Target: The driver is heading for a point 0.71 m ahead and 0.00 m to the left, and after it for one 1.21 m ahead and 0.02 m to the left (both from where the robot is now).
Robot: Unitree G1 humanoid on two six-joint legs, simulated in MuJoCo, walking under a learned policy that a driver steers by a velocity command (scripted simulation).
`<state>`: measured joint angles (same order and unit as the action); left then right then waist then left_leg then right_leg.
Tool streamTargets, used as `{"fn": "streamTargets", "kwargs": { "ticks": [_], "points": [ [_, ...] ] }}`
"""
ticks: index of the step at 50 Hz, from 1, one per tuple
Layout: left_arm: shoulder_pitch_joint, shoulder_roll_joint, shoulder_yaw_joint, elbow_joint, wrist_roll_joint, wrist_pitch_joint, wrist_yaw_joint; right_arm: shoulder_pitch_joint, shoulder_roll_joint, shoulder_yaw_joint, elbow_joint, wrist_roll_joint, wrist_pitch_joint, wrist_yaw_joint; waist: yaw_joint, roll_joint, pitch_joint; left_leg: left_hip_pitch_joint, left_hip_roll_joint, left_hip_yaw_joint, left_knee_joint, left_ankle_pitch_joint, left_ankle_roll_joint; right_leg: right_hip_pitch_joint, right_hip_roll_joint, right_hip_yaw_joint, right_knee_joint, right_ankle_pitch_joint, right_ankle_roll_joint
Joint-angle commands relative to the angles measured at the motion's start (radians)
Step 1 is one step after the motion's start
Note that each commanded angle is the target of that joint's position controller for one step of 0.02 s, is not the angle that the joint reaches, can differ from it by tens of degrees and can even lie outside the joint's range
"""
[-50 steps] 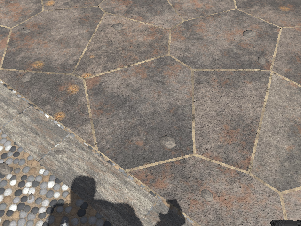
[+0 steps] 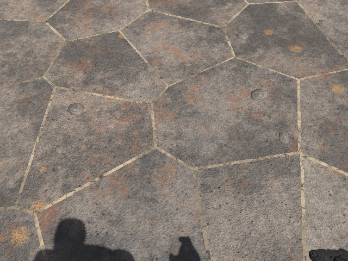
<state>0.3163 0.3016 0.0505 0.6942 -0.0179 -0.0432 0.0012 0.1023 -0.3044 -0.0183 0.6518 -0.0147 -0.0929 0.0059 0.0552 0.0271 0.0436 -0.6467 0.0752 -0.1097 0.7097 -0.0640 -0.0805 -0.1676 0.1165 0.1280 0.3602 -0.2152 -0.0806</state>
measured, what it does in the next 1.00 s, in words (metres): walks ahead: left foot, then right foot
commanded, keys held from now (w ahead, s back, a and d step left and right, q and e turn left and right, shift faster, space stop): w+e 0.30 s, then w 0.24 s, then w+q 0.46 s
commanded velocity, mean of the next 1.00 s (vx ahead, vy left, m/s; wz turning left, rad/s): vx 0.50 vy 0.00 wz -0.15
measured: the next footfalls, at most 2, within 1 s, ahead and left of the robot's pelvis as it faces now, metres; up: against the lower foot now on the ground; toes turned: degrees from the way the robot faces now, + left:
left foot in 0.14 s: +0.27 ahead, +0.15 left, +0.00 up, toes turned -10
right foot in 0.64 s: +0.47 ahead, -0.18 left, +0.00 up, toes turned -17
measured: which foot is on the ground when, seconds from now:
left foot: up 0.00-0.12, down 0.14-0.66, up 0.68-1.00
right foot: down 0.00-0.16, up 0.18-0.62, down 0.64-1.00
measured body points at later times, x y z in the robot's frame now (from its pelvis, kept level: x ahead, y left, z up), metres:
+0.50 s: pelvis +0.27 +0.03 +0.00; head +0.30 +0.03 +0.45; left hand +0.53 +0.21 -0.09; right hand +0.20 -0.25 -0.12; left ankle +0.23 +0.15 -0.75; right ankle +0.36 -0.16 -0.69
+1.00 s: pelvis +0.51 -0.08 +0.00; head +0.53 -0.08 +0.45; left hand +0.59 +0.19 -0.12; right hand +0.64 -0.36 -0.11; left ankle +0.69 +0.06 -0.68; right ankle +0.43 -0.16 -0.75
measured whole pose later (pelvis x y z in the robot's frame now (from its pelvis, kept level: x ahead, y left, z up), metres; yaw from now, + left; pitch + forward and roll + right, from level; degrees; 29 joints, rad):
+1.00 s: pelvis +0.51 -0.08 +0.00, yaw -6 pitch +0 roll -2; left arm 0.33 0.27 0.07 0.82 0.01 -0.09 0.00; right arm 0.16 -0.30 -0.06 0.77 0.02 -0.03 0.02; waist 0.06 0.05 0.03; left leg -0.68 0.11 -0.06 0.83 -0.01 -0.01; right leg 0.01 0.04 -0.20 0.22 -0.24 -0.03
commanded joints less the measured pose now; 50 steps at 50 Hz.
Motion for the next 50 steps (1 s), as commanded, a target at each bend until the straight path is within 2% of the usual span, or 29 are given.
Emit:
{"fn": "streamTargets", "kwargs": {
  "ticks": [1,3,5,6,7,8,9,10,11,12,13,15,19,24,26,29,30,31,32,33,34,35,36,37,38,40,44,47,50],
  "points": [
    [0.022,0.180,0.054,-0.043,-0.010,-0.003,0.013,-0.085,-0.069,-0.017,-0.076,0.015,-0.019,0.006,0.015,-0.109,-0.051,0.197,-0.080,0.052,-0.137,0.138,-0.005,-0.109,-0.198,0.166,-0.081,0.164,-0.132],
    [0.033,0.170,0.053,-0.036,-0.014,0.002,0.015,-0.088,-0.098,-0.032,-0.079,0.021,-0.025,0.010,0.005,-0.125,-0.057,0.213,-0.079,0.018,-0.194,0.101,0.016,-0.043,-0.225,0.236,-0.028,0.106,-0.114],
    [0.018,0.165,0.055,-0.036,-0.009,0.006,0.016,-0.048,-0.123,-0.048,-0.070,0.025,-0.033,0.010,-0.027,-0.150,-0.059,0.265,-0.074,0.015,-0.217,0.022,0.052,-0.007,-0.245,0.292,0.033,0.099,-0.093],
    [0.008,0.146,0.050,-0.039,-0.006,0.009,0.014,0.016,-0.133,-0.059,-0.053,0.024,-0.036,0.007,-0.064,-0.151,-0.076,0.355,-0.072,0.029,-0.252,0.013,0.077,-0.017,-0.224,0.289,0.087,0.106,-0.073],
    [0.011,0.102,0.034,-0.046,0.000,0.006,0.010,0.110,-0.162,-0.073,-0.042,0.011,-0.041,0.000,-0.112,-0.125,-0.151,0.524,-0.010,-0.011,-0.259,-0.016,0.120,-0.059,-0.174,0.246,0.233,0.100,-0.041],
    [0.046,0.030,0.009,-0.061,0.021,0.003,0.007,0.249,-0.215,-0.088,-0.033,0.003,-0.037,-0.009,-0.149,0.030,-0.292,0.768,0.175,-0.201,-0.259,-0.087,0.177,-0.183,-0.092,0.140,0.525,-0.141,0.000],
    [0.149,0.023,0.002,-0.101,-0.018,-0.006,0.006,0.298,-0.275,-0.104,0.005,-0.001,-0.022,0.001,-0.089,0.369,-0.348,0.962,0.357,-0.690,-0.384,-0.397,0.329,-0.522,-0.016,0.039,0.813,-0.400,0.043],
    [0.129,0.128,0.023,-0.065,-0.028,-0.004,0.011,0.250,-0.175,-0.085,-0.020,0.014,-0.019,0.006,-0.112,0.197,-0.243,0.885,0.335,-0.686,-0.431,-0.563,0.306,-0.609,-0.092,0.069,0.921,-0.331,0.062],
    [0.029,0.164,0.036,-0.076,-0.019,0.002,0.010,0.219,-0.126,-0.072,-0.024,0.016,-0.013,0.001,-0.133,0.109,-0.140,0.788,0.291,-0.504,-0.426,-0.491,0.264,-0.623,-0.122,0.040,0.943,-0.240,0.069],
    [-0.013,0.148,0.036,-0.082,-0.009,0.007,0.010,0.180,-0.110,-0.064,-0.025,0.007,-0.011,0.001,-0.118,0.043,-0.088,0.688,0.245,-0.374,-0.437,-0.334,0.248,-0.590,-0.153,0.020,0.921,-0.173,0.077],
    [-0.042,0.137,0.039,-0.093,-0.001,0.007,0.008,0.156,-0.088,-0.059,-0.014,0.004,-0.009,-0.001,-0.106,0.046,-0.049,0.627,0.209,-0.283,-0.453,-0.219,0.246,-0.577,-0.179,0.019,0.874,-0.129,0.082],
    [-0.034,0.101,0.036,-0.096,-0.011,0.015,-0.002,0.145,-0.074,-0.056,0.002,0.002,-0.015,-0.005,-0.084,0.095,-0.033,0.559,0.169,-0.154,-0.496,-0.111,0.241,-0.518,-0.209,-0.007,0.831,-0.088,0.086],
    [-0.094,0.037,0.015,-0.116,0.001,0.017,-0.005,0.181,-0.107,-0.068,0.055,0.009,-0.024,0.002,-0.084,0.050,-0.013,0.554,0.177,-0.053,-0.548,0.042,0.291,-0.546,-0.206,-0.014,0.670,-0.030,0.098],
    [-0.234,0.011,-0.006,-0.138,0.005,-0.011,-0.032,0.199,-0.145,-0.073,0.103,0.030,-0.008,0.002,-0.120,0.034,0.008,0.568,0.145,0.083,-0.559,0.127,0.271,-0.468,-0.195,-0.092,0.354,0.184,0.088],
    [-0.294,0.012,-0.008,-0.156,0.001,-0.018,-0.041,0.245,-0.160,-0.075,0.132,0.038,0.000,0.002,-0.139,0.037,0.020,0.596,0.161,0.088,-0.555,0.131,0.265,-0.439,-0.184,-0.119,0.284,0.195,0.077],
    [-0.334,0.039,0.001,-0.180,-0.001,-0.025,-0.048,0.280,-0.177,-0.078,0.169,0.052,0.020,0.002,-0.122,0.055,0.031,0.665,0.198,0.061,-0.505,0.232,0.250,-0.396,-0.162,-0.130,0.201,0.108,0.039],
    [-0.296,0.060,0.011,-0.173,0.002,-0.028,-0.047,0.274,-0.189,-0.079,0.174,0.054,0.026,0.000,-0.088,0.065,0.009,0.675,0.197,0.060,-0.453,0.342,0.238,-0.322,-0.141,-0.141,0.170,0.086,0.023],
    [-0.194,0.089,0.029,-0.144,0.007,-0.031,-0.043,0.256,-0.195,-0.078,0.176,0.057,0.031,-0.003,-0.019,0.060,-0.051,0.649,0.169,0.089,-0.337,0.474,0.216,-0.159,-0.114,-0.162,0.119,0.118,0.000],
    [-0.044,0.141,0.057,-0.098,0.012,-0.029,-0.032,0.257,-0.173,-0.068,0.173,0.051,0.030,-0.005,0.052,0.046,-0.151,0.555,0.119,0.120,-0.159,0.477,0.185,0.083,-0.120,-0.153,0.124,0.155,-0.025],
    [0.140,0.229,0.081,-0.070,0.026,-0.019,-0.013,0.256,-0.100,-0.038,0.139,0.015,0.023,-0.004,0.114,-0.094,-0.317,0.323,0.053,0.155,0.175,0.109,0.139,0.399,-0.350,0.088,0.167,0.206,-0.089],
    [0.134,0.264,0.079,-0.072,0.035,-0.015,-0.012,0.374,-0.004,-0.011,0.130,0.028,0.008,0.001,0.037,-0.315,-0.450,0.027,-0.097,0.073,0.464,-0.525,0.096,0.590,-0.550,0.512,0.035,-0.009,-0.218],
    [0.113,0.165,0.056,-0.075,0.029,-0.019,-0.015,0.296,-0.126,-0.043,0.144,0.055,0.002,0.002,0.079,-0.179,-0.356,-0.060,-0.055,-0.025,0.560,-0.510,0.099,0.493,-0.519,0.492,-0.025,-0.113,-0.185],
    [0.055,0.132,0.042,-0.066,0.018,-0.025,-0.016,0.226,-0.148,-0.056,0.115,0.068,0.000,0.004,0.056,-0.169,-0.209,-0.109,-0.015,-0.002,0.555,-0.417,0.107,0.370,-0.486,0.337,-0.052,-0.086,-0.151],
    [-0.007,0.100,0.033,-0.061,0.017,-0.031,-0.020,0.197,-0.130,-0.054,0.115,0.059,0.004,-0.002,0.021,-0.122,-0.142,-0.079,0.023,0.014,0.519,-0.333,0.101,0.254,-0.440,0.236,-0.084,-0.018,-0.132],
    [-0.055,0.070,0.027,-0.057,0.019,-0.039,-0.024,0.195,-0.119,-0.059,0.118,0.045,0.012,-0.005,-0.011,-0.129,-0.091,-0.044,0.046,0.014,0.477,-0.271,0.094,0.163,-0.403,0.151,-0.121,0.043,-0.121],
    [-0.097,0.048,0.028,-0.041,0.030,-0.060,-0.025,0.243,-0.077,-0.057,0.136,0.049,0.039,-0.006,-0.056,-0.141,-0.071,0.048,0.066,0.009,0.460,-0.199,0.079,0.061,-0.377,0.046,-0.186,0.127,-0.116],
    [-0.098,0.069,0.042,0.008,0.037,-0.078,-0.013,0.180,-0.043,-0.056,0.109,0.043,0.064,-0.008,-0.068,-0.092,-0.005,-0.025,0.067,-0.013,0.355,-0.081,0.057,0.037,-0.375,-0.105,-0.235,0.266,-0.118],
    [-0.088,0.093,0.049,0.031,0.035,-0.072,0.000,0.105,-0.027,-0.048,0.085,0.039,0.057,0.009,-0.047,-0.081,0.017,-0.024,0.057,0.017,0.171,0.067,0.061,0.061,-0.355,-0.203,-0.247,0.282,-0.099],
    [-0.046,0.125,0.060,0.058,0.025,-0.060,0.009,-0.005,-0.012,-0.037,0.042,0.035,0.053,0.030,-0.004,-0.056,0.052,-0.022,0.046,0.076,0.036,0.120,0.080,0.107,-0.375,-0.261,-0.252,0.290,-0.092]
  ]
}}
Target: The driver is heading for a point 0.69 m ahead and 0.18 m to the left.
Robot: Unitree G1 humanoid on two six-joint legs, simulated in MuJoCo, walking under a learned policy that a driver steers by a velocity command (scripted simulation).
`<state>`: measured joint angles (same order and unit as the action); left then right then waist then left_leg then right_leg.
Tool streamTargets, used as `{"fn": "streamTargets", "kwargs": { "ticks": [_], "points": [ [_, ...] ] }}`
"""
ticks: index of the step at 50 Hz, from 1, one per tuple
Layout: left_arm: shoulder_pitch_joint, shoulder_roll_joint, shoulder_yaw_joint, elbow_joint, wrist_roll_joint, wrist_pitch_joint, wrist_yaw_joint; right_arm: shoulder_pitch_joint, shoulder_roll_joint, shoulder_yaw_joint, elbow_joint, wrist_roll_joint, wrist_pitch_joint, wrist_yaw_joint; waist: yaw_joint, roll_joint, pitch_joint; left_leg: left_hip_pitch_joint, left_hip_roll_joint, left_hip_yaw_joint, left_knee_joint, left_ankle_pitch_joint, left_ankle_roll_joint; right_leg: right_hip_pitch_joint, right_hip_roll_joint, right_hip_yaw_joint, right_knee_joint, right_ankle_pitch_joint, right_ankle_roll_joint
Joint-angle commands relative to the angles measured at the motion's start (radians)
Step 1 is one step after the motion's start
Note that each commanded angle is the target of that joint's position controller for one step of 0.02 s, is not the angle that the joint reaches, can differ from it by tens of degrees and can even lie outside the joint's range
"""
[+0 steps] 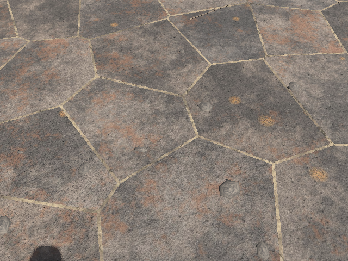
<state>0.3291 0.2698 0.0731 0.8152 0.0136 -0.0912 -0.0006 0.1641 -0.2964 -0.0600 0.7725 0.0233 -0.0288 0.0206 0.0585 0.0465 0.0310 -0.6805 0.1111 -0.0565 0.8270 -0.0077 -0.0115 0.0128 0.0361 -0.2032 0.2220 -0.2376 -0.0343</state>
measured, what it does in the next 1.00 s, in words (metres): walks ahead, turning left: left foot, then right foot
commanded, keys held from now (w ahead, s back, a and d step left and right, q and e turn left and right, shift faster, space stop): w+q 0.72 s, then w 0.08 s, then no key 0.20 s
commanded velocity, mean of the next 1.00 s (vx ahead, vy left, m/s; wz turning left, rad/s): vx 0.47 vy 0.00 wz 0.50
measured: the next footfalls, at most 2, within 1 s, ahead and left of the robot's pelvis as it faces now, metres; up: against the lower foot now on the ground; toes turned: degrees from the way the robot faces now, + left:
left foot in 0.18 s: +0.27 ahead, +0.14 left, +0.00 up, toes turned +9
right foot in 0.68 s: +0.59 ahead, +0.02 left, +0.00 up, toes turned +28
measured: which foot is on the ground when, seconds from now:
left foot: up 0.00-0.16, down 0.18-0.68, up 0.70-1.00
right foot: down 0.00-0.20, up 0.22-0.66, down 0.68-1.00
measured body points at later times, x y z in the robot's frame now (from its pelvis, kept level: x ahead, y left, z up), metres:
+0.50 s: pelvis +0.27 +0.07 +0.00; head +0.30 +0.10 +0.45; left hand +0.41 +0.37 -0.08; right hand +0.42 -0.19 -0.10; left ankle +0.23 +0.13 -0.74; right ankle +0.49 -0.08 -0.68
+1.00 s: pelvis +0.53 +0.11 +0.00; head +0.57 +0.12 +0.45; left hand +0.42 +0.36 -0.12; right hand +0.83 -0.01 -0.09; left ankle +0.57 +0.30 -0.70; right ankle +0.55 +0.00 -0.74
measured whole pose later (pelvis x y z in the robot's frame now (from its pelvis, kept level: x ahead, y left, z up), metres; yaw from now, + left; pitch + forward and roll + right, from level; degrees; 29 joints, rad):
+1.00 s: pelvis +0.53 +0.11 +0.00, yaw +31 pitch +1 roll -1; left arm 0.31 0.27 0.05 0.87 0.00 -0.08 -0.01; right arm 0.13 -0.28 -0.05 0.66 0.00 -0.03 0.00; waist 0.08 0.04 0.05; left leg -0.59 0.05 -0.06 0.73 -0.13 -0.02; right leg -0.11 0.03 -0.06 0.29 -0.21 -0.03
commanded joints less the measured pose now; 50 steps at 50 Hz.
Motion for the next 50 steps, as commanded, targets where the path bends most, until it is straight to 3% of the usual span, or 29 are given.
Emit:
{"fn": "streamTargets", "kwargs": {
  "ticks": [1,4,6,7,8,9,10,11,12,13,14,15,17,20,24,28,31,32,33,34,35,36,37,38,39,42,45,47,50],
  "points": [
    [-0.042,0.164,0.040,-0.053,-0.012,-0.006,0.012,-0.096,-0.021,0.006,-0.094,-0.003,-0.011,0.021,0.003,-0.070,0.075,0.001,0.008,0.035,-0.113,0.055,0.021,-0.040,-0.305,0.058,-0.106,0.320,-0.134],
    [-0.014,0.184,0.049,-0.027,-0.029,0.016,0.013,-0.152,-0.033,0.004,-0.137,-0.002,-0.010,0.038,0.009,-0.078,0.082,-0.018,-0.011,0.075,-0.176,-0.030,0.058,0.069,-0.331,0.027,-0.044,0.418,-0.115],
    [-0.028,0.211,0.056,-0.027,-0.035,0.031,0.018,-0.127,-0.058,-0.010,-0.152,-0.002,-0.005,0.044,-0.025,-0.108,0.036,0.071,-0.066,0.132,-0.186,-0.125,0.095,0.107,-0.332,-0.002,0.067,0.715,-0.092],
    [-0.037,0.226,0.059,-0.030,-0.039,0.040,0.021,-0.071,-0.081,-0.023,-0.147,-0.001,0.000,0.043,-0.063,-0.127,-0.011,0.158,-0.106,0.163,-0.179,-0.177,0.117,0.112,-0.326,-0.014,0.170,0.876,-0.079],
    [-0.053,0.232,0.059,-0.034,-0.044,0.048,0.023,0.048,-0.118,-0.047,-0.122,0.002,0.003,0.038,-0.134,-0.123,-0.077,0.318,-0.152,0.182,-0.210,-0.180,0.147,0.075,-0.303,-0.034,0.342,0.949,-0.059],
    [-0.055,0.215,0.050,-0.040,-0.043,0.047,0.027,0.215,-0.181,-0.083,-0.078,0.004,0.010,0.022,-0.219,-0.088,-0.163,0.592,-0.175,0.141,-0.268,-0.131,0.188,-0.071,-0.261,-0.047,0.585,0.827,-0.018],
    [0.022,0.096,0.013,-0.083,0.001,0.033,0.021,0.273,-0.302,-0.112,-0.064,0.009,0.015,0.001,-0.161,0.163,-0.242,0.944,0.071,-0.294,-0.292,-0.156,0.324,-0.486,-0.133,-0.033,0.960,0.085,0.050],
    [0.012,0.069,-0.010,-0.110,-0.008,-0.007,0.009,0.255,-0.298,-0.098,-0.107,0.002,-0.005,0.010,-0.139,0.166,-0.404,1.096,0.227,-0.793,-0.487,-0.353,0.469,-0.711,0.022,0.216,1.167,-0.385,0.066],
    [-0.123,0.157,0.012,-0.135,-0.050,-0.033,-0.003,0.241,-0.214,-0.073,-0.104,-0.005,-0.021,0.017,-0.191,0.048,-0.314,1.045,0.210,-0.700,-0.551,-0.352,0.399,-0.814,-0.038,0.305,1.184,-0.310,0.041],
    [-0.163,0.153,0.009,-0.153,-0.060,-0.048,-0.004,0.198,-0.184,-0.065,-0.102,-0.005,-0.032,0.017,-0.162,0.023,-0.194,0.912,0.174,-0.562,-0.552,-0.288,0.360,-0.827,-0.079,0.294,1.112,-0.217,0.020],
    [-0.158,0.146,0.010,-0.138,-0.036,-0.052,0.005,0.129,-0.151,-0.055,-0.109,-0.002,-0.036,0.015,-0.112,-0.041,-0.121,0.766,0.127,-0.446,-0.549,-0.177,0.324,-0.773,-0.121,0.291,1.023,-0.150,0.021],
    [-0.142,0.157,0.018,-0.129,-0.015,-0.046,0.010,0.081,-0.119,-0.044,-0.124,-0.009,-0.037,0.010,-0.076,-0.024,-0.091,0.659,0.092,-0.369,-0.561,-0.072,0.308,-0.698,-0.147,0.294,0.952,-0.102,0.029],
    [-0.115,0.145,0.020,-0.125,-0.003,-0.023,0.007,0.055,-0.113,-0.041,-0.143,-0.017,-0.039,0.001,-0.043,-0.003,-0.083,0.559,0.058,-0.311,-0.596,0.039,0.308,-0.620,-0.153,0.286,0.889,-0.055,0.054],
    [-0.170,0.108,0.009,-0.143,0.003,-0.002,0.010,0.091,-0.148,-0.050,-0.128,-0.012,-0.041,-0.018,-0.052,-0.009,-0.051,0.476,0.024,-0.228,-0.610,0.124,0.301,-0.622,-0.133,0.259,0.738,0.048,0.100],
    [-0.323,0.073,-0.008,-0.180,-0.006,-0.008,0.000,0.143,-0.157,-0.053,-0.108,-0.003,-0.029,-0.035,-0.112,0.034,-0.023,0.435,-0.031,-0.189,-0.595,-0.017,0.239,-0.561,-0.075,0.255,0.432,0.285,0.115],
    [-0.397,0.104,-0.002,-0.205,-0.022,-0.025,-0.020,0.196,-0.157,-0.055,-0.084,0.004,-0.018,-0.041,-0.136,0.046,-0.016,0.489,0.006,-0.278,-0.534,-0.104,0.222,-0.513,-0.045,0.282,0.301,0.313,0.097],
    [-0.349,0.140,0.014,-0.196,-0.024,-0.039,-0.027,0.185,-0.154,-0.057,-0.084,0.001,-0.010,-0.046,-0.099,0.081,-0.023,0.554,0.037,-0.362,-0.445,-0.085,0.200,-0.453,-0.043,0.296,0.263,0.196,0.057],
    [-0.285,0.149,0.022,-0.179,-0.024,-0.044,-0.024,0.170,-0.143,-0.055,-0.089,0.000,-0.007,-0.045,-0.062,0.090,-0.041,0.547,0.022,-0.366,-0.398,-0.056,0.185,-0.369,-0.039,0.277,0.231,0.184,0.036],
    [-0.184,0.177,0.037,-0.155,-0.014,-0.049,-0.018,0.165,-0.108,-0.042,-0.097,-0.004,-0.007,-0.042,-0.012,0.073,-0.109,0.516,-0.031,-0.332,-0.275,-0.017,0.155,-0.203,-0.064,0.285,0.211,0.181,0.002],
    [-0.041,0.228,0.050,-0.143,0.000,-0.050,-0.009,0.183,-0.047,-0.019,-0.114,-0.021,-0.009,-0.038,0.039,-0.044,-0.255,0.399,-0.099,-0.246,0.004,-0.165,0.118,0.054,-0.231,0.448,0.225,0.103,-0.056],
    [0.032,0.304,0.067,-0.108,0.010,-0.036,-0.014,0.325,0.004,-0.003,-0.145,0.013,-0.018,-0.038,-0.031,-0.388,-0.349,0.035,-0.232,-0.126,0.319,-0.597,0.051,0.338,-0.446,0.933,0.117,-0.130,-0.224],
    [0.007,0.207,0.048,-0.120,-0.015,-0.033,-0.020,0.315,-0.108,-0.020,-0.116,0.025,-0.018,-0.042,-0.009,-0.286,-0.280,-0.090,-0.143,-0.147,0.450,-0.563,0.037,0.297,-0.456,1.010,0.067,-0.359,-0.215],
    [-0.029,0.144,0.030,-0.126,-0.018,-0.028,-0.017,0.205,-0.157,-0.034,-0.122,0.015,-0.015,-0.042,0.020,-0.190,-0.157,-0.108,-0.113,-0.130,0.471,-0.464,0.033,0.179,-0.403,0.845,0.053,-0.325,-0.172],
    [-0.071,0.126,0.020,-0.124,-0.008,-0.022,-0.018,0.152,-0.145,-0.033,-0.128,0.001,-0.012,-0.044,0.006,-0.123,-0.093,-0.071,-0.084,-0.101,0.450,-0.394,0.028,0.064,-0.355,0.713,0.044,-0.189,-0.148],
    [-0.093,0.106,0.013,-0.112,-0.004,-0.018,-0.019,0.114,-0.127,-0.033,-0.140,-0.010,-0.015,-0.041,-0.006,-0.114,-0.041,-0.052,-0.063,-0.101,0.401,-0.349,0.027,-0.023,-0.315,0.625,0.025,-0.071,-0.147],
    [-0.109,0.089,0.003,-0.086,-0.001,-0.028,-0.019,0.120,-0.068,-0.025,-0.141,-0.003,-0.011,-0.032,-0.049,-0.151,-0.016,0.045,-0.050,-0.071,0.286,-0.335,0.016,-0.128,-0.264,0.450,-0.005,0.300,-0.158],
    [-0.125,0.136,0.013,-0.055,-0.009,-0.027,-0.016,0.085,-0.026,-0.007,-0.158,-0.024,-0.006,-0.033,-0.067,-0.135,-0.042,0.085,-0.053,-0.027,0.099,-0.278,-0.014,-0.139,-0.266,0.323,0.017,0.695,-0.182],
    [-0.134,0.157,0.016,-0.041,-0.018,-0.012,-0.009,0.052,-0.010,0.004,-0.159,-0.024,-0.008,-0.024,-0.056,-0.144,-0.073,0.173,-0.057,0.013,-0.043,-0.140,-0.017,-0.160,-0.234,0.246,0.016,0.736,-0.165],
    [-0.085,0.169,0.014,-0.007,-0.025,0.008,-0.002,-0.027,-0.023,0.003,-0.172,-0.020,-0.012,-0.011,-0.022,-0.144,-0.088,0.248,-0.083,0.034,-0.185,-0.018,-0.007,-0.129,-0.227,0.221,0.039,0.689,-0.143]
  ]
}}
